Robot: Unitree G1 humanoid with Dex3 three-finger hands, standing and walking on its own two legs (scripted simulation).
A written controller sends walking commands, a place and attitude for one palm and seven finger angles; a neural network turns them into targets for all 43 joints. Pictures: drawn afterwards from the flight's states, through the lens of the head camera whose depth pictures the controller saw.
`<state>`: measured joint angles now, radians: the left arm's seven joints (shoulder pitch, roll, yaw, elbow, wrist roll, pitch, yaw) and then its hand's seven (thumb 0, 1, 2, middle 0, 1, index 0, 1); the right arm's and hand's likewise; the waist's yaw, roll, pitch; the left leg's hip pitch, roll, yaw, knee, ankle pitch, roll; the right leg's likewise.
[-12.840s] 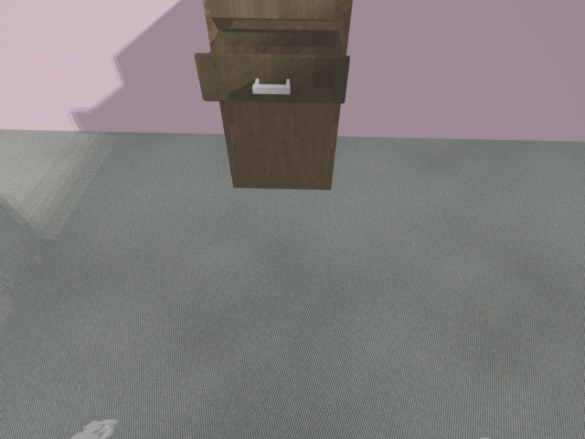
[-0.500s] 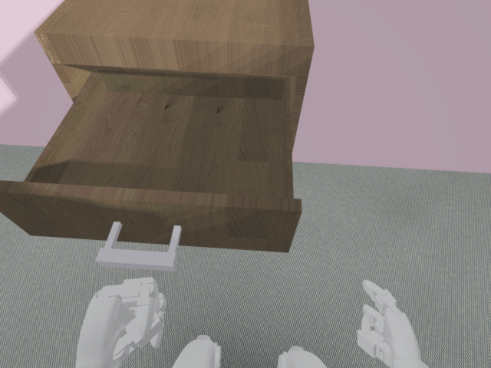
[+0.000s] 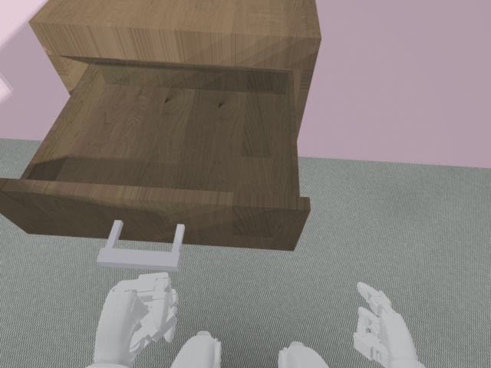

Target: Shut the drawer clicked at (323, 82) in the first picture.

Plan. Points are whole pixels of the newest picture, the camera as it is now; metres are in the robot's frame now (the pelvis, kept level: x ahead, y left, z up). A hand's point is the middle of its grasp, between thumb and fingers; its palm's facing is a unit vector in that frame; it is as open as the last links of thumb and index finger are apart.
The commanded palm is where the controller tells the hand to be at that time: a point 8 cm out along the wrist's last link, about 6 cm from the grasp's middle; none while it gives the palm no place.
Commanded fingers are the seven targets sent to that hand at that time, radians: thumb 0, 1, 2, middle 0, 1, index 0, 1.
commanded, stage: push the drawer shut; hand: left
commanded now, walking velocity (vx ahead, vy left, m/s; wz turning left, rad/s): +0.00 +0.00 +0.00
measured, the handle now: (144, 244) +0.29 +0.16 +0.06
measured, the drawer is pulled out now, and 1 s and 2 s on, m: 0.30 0.21 0.09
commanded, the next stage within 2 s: none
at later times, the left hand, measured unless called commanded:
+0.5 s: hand (172, 294) +0.22 +0.11 +0.05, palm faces -0.04 -1.00 -0.01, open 3.1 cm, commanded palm +0.21 +0.17 +0.06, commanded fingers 0.00 0.90 0.90 -1.40 -1.60 -1.40 -1.60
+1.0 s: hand (183, 244) +0.29 +0.11 +0.05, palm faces -0.06 -1.00 -0.02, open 3.2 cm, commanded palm +0.28 +0.16 +0.06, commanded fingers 0.00 0.90 0.90 -1.40 -1.60 -1.40 -1.60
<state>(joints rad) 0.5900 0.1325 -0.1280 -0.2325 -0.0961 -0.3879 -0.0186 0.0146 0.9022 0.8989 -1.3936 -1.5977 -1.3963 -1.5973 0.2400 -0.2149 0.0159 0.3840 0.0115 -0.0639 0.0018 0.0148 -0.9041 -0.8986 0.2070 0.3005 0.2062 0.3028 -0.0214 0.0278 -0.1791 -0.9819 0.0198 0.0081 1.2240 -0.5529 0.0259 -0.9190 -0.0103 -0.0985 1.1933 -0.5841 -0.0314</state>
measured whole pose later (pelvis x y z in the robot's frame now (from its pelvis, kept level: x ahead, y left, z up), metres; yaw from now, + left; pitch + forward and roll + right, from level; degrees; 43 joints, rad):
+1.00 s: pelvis +0.00 +0.00 +0.01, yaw +0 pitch +17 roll -2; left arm 0.11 0.16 -0.05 0.10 -0.13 -0.33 0.00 0.01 0.88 0.91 -1.39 -1.60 -1.40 -1.60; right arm 0.24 -0.25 0.03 0.48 0.01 -0.05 0.00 0.01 -0.90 -0.90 0.21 0.30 0.21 0.30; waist -0.05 0.03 -0.16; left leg -0.95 0.02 0.01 1.16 -0.51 0.02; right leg -0.88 0.00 -0.10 1.12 -0.54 -0.03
